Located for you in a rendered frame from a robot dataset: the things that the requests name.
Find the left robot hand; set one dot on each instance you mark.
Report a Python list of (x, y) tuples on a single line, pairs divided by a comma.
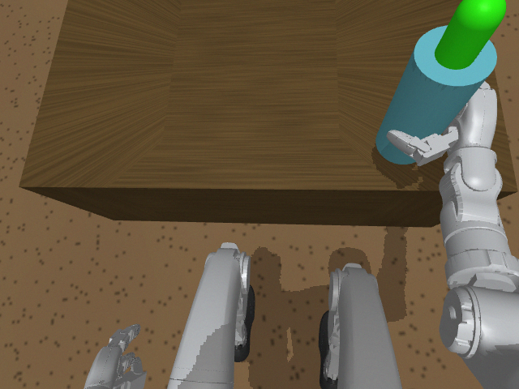
[(110, 365)]

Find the bottle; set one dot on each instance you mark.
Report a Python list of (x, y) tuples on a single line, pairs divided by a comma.
[(447, 66)]

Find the left robot foot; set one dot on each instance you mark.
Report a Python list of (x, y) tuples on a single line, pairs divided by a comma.
[(241, 352)]

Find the right robot foot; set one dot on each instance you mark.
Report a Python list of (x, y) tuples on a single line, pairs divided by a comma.
[(325, 382)]

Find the right robot arm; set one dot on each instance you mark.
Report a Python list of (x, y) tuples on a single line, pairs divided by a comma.
[(480, 320)]

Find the right robot hand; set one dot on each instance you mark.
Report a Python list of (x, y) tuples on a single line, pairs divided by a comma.
[(473, 126)]

